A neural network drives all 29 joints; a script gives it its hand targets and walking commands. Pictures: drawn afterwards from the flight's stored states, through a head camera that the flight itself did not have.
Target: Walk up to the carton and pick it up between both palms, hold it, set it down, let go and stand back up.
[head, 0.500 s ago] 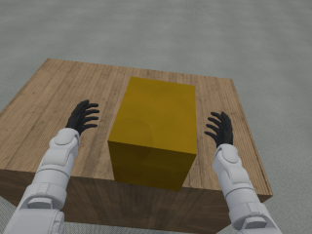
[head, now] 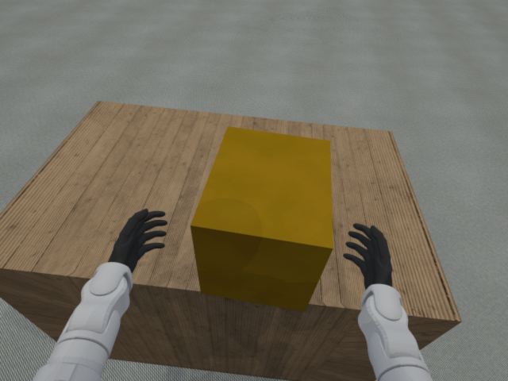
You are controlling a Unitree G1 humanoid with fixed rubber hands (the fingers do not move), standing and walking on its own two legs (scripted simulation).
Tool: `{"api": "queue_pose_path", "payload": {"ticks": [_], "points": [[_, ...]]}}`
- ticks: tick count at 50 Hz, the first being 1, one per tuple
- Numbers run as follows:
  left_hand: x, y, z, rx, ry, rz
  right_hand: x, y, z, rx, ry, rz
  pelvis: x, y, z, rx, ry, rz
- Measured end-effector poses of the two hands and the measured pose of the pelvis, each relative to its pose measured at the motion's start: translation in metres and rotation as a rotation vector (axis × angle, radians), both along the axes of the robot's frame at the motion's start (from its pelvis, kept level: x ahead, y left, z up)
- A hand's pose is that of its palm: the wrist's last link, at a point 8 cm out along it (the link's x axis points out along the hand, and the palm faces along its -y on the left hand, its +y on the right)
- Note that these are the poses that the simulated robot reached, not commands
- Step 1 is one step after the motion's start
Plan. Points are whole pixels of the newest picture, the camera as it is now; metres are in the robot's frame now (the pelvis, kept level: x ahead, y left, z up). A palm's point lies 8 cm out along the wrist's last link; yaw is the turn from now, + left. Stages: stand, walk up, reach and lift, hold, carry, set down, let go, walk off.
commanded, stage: set down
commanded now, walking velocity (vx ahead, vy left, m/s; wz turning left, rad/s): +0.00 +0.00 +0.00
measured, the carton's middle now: (265, 217) +0.44 -0.03 -0.02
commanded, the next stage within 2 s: let go in 1.80 s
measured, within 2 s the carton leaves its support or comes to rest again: neither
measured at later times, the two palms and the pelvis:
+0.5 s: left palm (114, 316) +0.24 +0.21 -0.02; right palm (377, 332) +0.21 -0.20 -0.02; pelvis +0.00 -0.01 -0.01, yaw +0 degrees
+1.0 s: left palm (108, 344) +0.20 +0.22 -0.03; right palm (380, 346) +0.19 -0.21 -0.04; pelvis +0.02 +0.00 +0.00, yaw -1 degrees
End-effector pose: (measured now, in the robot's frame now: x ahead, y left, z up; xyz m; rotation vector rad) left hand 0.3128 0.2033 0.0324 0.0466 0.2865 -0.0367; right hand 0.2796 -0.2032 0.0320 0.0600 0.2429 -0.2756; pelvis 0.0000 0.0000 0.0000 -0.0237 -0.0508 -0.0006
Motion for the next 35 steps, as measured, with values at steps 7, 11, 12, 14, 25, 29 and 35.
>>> {"api": "queue_pose_path", "payload": {"ticks": [7,11,12,14,25,29,35], "points": [[-0.025,0.006,-0.016,0.010,0.003,0.007,-0.019,0.000,-0.015,-0.005,0.016,0.001,0.000,-0.003,-0.001,0.001,0.002,0.004],[-0.035,0.010,-0.024,0.015,0.001,0.015,-0.029,-0.002,-0.023,-0.008,0.028,-0.001,0.000,-0.005,-0.001,0.002,0.003,0.009],[-0.038,0.011,-0.026,0.016,0.003,0.017,-0.031,-0.002,-0.026,-0.007,0.034,-0.002,0.000,-0.005,-0.002,0.003,0.003,0.009],[-0.041,0.012,-0.030,0.020,0.006,0.020,-0.034,-0.003,-0.031,-0.006,0.045,-0.003,0.000,-0.006,-0.002,0.004,0.007,0.009],[-0.077,0.011,-0.052,0.033,0.024,0.011,-0.068,-0.002,-0.056,-0.013,0.060,0.001,0.000,-0.008,-0.005,0.000,-0.019,0.007],[-0.090,0.012,-0.051,0.015,0.007,0.012,-0.078,-0.001,-0.054,-0.013,0.045,-0.006,0.001,-0.008,-0.005,0.005,-0.039,0.004],[-0.108,0.016,-0.058,0.006,0.057,0.026,-0.087,0.003,-0.057,-0.031,0.089,0.008,0.002,-0.007,-0.004,0.009,-0.058,-0.004]]}}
